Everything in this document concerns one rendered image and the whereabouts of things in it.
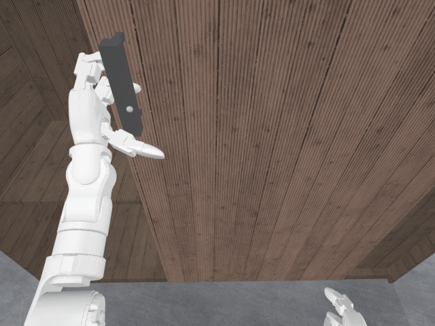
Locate left robot forearm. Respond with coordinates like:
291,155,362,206
24,143,116,326

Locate handle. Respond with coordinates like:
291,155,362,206
98,32,143,137

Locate robot right hand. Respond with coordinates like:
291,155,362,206
324,287,367,326

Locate wardrobe door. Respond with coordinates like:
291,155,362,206
76,0,435,283
355,186,435,268

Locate left robot upper arm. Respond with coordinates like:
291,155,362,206
27,291,105,326

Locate robot left hand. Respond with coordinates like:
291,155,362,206
69,52,164,159

